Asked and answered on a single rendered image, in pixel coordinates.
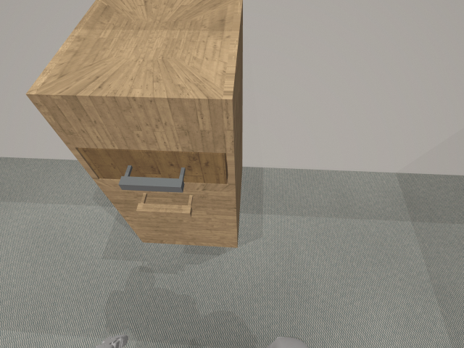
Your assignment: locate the cabinet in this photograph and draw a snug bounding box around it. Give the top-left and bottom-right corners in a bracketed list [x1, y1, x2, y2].
[26, 0, 243, 248]

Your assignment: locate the drawer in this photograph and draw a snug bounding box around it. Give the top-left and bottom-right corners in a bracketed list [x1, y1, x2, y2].
[78, 148, 228, 184]

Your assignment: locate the handle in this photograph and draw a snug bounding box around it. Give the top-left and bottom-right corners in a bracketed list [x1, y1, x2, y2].
[136, 203, 192, 218]
[118, 165, 186, 193]

